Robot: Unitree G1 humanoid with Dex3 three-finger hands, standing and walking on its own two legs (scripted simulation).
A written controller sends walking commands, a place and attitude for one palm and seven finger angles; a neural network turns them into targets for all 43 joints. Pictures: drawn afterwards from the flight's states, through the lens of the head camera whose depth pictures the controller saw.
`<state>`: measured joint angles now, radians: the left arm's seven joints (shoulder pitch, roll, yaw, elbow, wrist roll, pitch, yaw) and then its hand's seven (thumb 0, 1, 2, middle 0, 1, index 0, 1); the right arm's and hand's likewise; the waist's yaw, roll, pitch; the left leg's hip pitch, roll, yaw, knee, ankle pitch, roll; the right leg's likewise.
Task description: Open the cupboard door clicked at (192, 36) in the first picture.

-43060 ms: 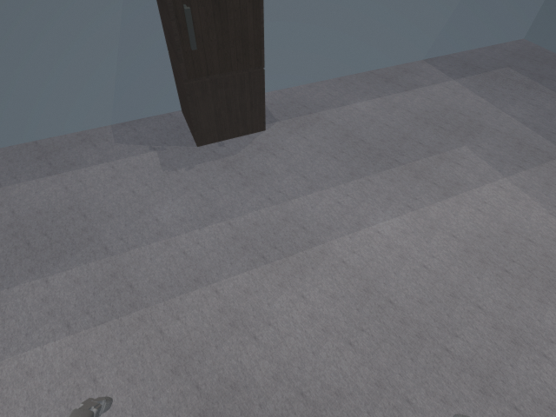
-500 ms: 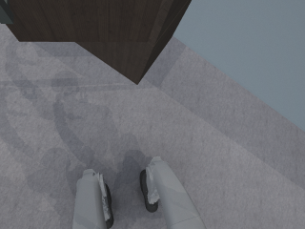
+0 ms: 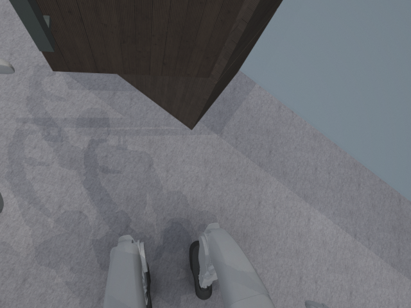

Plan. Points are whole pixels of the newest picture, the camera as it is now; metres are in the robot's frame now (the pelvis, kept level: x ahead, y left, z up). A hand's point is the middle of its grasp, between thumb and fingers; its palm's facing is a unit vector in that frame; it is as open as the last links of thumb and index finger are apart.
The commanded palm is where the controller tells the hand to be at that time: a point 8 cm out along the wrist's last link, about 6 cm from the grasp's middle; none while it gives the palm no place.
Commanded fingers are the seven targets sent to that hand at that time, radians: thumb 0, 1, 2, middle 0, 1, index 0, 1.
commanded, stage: move the hooked fingers beside the handle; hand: left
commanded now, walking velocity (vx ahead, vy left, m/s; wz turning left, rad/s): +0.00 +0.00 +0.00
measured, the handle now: out of the picture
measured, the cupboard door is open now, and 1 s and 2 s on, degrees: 41 41 41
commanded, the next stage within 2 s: slide the fingers in behind the handle in 0.10 s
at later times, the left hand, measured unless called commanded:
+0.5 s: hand out of the picture +0.56 +0.28 +0.04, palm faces +0.00 -1.00 -0.03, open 14.0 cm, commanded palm +0.56 +0.28 +0.05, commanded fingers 0.00 -0.50 0.30 -0.30 -1.20 -0.30 -1.20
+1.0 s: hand (9, 26) +0.55 +0.25 +0.05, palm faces +0.01 -1.00 -0.03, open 13.9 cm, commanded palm +0.55 +0.25 +0.05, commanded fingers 0.00 -0.50 0.30 -0.30 -1.20 -0.30 -1.20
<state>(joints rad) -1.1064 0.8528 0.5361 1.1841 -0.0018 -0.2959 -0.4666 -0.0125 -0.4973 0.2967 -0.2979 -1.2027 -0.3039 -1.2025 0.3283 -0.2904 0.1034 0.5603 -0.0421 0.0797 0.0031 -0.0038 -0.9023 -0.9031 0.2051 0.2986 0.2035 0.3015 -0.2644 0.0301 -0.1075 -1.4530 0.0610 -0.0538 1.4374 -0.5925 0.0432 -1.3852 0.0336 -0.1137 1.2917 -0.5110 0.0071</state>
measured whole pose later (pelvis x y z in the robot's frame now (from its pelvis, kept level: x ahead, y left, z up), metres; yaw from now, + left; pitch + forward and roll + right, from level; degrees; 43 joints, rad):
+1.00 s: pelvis +0.00 -0.01 +0.00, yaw +0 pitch +34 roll -7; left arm -1.08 0.76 0.50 1.18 -0.02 -0.31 -0.39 -0.01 -0.50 0.30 -0.30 -1.20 -0.30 -1.20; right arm 0.36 -0.27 0.10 0.58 -0.04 0.07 0.02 0.00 -0.90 -0.90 0.21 0.30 0.20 0.30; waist -0.25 0.04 -0.12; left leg -1.44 0.06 -0.03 1.43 -0.59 0.04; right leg -1.39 0.04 -0.09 1.30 -0.51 0.00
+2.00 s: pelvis +0.00 -0.01 +0.00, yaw +1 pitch +34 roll -6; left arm -1.09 0.67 0.45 1.19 -0.02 -0.35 -0.31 -0.01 -0.47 0.31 -0.30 -1.21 -0.31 -1.21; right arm 0.34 -0.27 0.08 0.61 -0.04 0.07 0.03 0.00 -0.90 -0.90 0.20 0.30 0.20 0.30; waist -0.24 0.05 -0.12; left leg -1.43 0.06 -0.03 1.42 -0.58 0.03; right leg -1.39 0.03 -0.09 1.31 -0.52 -0.01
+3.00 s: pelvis +0.00 -0.01 +0.02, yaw +1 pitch +31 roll -5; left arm -0.87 0.56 0.46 1.04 -0.09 -0.38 -0.31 0.01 0.70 0.77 -0.31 -1.31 -0.34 -1.35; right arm 0.35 -0.26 0.07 0.59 -0.02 0.09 0.04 0.00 -0.90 -0.90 0.20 0.30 0.20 0.30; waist -0.21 0.05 -0.13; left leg -1.33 0.06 0.00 1.36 -0.58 0.03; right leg -1.31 0.04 -0.06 1.27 -0.51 -0.01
